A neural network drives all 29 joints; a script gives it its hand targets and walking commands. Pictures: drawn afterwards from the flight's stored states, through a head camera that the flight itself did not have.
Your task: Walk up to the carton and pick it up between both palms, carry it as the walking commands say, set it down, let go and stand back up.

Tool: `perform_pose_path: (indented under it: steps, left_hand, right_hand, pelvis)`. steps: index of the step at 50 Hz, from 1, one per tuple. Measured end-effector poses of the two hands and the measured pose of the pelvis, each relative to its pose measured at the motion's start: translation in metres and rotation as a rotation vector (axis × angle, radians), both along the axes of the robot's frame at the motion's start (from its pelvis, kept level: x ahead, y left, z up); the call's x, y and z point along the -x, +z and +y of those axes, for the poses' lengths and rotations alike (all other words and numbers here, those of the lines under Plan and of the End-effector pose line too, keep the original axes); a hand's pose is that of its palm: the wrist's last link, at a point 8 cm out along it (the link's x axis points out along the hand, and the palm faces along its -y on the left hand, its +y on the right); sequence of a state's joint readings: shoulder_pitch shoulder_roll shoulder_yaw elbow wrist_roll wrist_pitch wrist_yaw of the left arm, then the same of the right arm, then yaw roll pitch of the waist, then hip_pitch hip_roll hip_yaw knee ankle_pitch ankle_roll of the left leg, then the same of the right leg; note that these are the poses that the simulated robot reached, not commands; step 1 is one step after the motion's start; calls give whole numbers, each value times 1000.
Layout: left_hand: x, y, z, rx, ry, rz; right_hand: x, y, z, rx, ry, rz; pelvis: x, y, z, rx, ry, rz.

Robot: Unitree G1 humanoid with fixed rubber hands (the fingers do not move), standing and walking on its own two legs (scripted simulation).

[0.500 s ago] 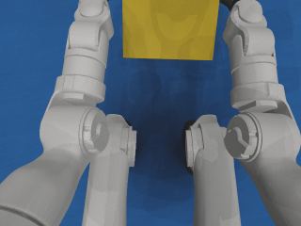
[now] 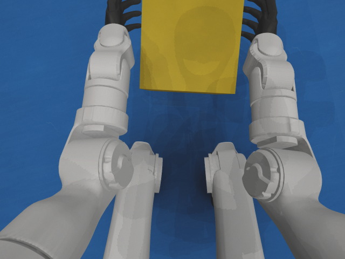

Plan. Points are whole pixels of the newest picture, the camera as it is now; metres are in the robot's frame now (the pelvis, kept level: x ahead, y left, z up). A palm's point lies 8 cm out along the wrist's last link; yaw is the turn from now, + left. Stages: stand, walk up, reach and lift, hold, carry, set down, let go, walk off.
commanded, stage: reach and lift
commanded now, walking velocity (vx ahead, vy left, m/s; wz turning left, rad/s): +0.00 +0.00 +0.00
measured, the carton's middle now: (188, 38) +0.55 -0.01 -0.19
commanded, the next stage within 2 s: none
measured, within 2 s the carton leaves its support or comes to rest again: neither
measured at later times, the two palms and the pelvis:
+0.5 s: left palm (103, 23) +0.51 +0.12 -0.02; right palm (278, 33) +0.50 -0.14 -0.03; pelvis +0.00 +0.00 +0.04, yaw +0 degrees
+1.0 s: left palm (78, 13) +0.49 +0.12 +0.05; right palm (308, 24) +0.48 -0.14 +0.05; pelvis +0.01 +0.00 +0.10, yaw +0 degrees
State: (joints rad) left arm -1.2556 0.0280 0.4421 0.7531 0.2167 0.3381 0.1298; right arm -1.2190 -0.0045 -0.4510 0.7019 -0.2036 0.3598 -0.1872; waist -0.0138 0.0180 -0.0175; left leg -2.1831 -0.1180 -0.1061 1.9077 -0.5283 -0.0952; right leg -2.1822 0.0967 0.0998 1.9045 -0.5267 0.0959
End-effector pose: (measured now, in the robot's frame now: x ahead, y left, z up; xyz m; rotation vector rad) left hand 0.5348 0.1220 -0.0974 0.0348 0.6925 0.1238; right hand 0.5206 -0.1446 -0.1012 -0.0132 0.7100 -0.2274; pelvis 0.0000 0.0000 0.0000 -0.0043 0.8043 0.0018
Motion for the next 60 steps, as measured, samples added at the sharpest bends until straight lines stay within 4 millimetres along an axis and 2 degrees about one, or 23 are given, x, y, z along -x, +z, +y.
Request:
perform_pose_path:
  steps: [27,60]
  left_hand:
    - [26,81,0,-36,52,-3]
    - [54,178,2,-37,71,-8]
  right_hand:
    - [25,82,7,26,-25,-1]
    - [51,180,10,24,-22,-7]
  pelvis:
    - [-1,47,0,4,3,-43]
    - [-21,125,4,12,10,-131]
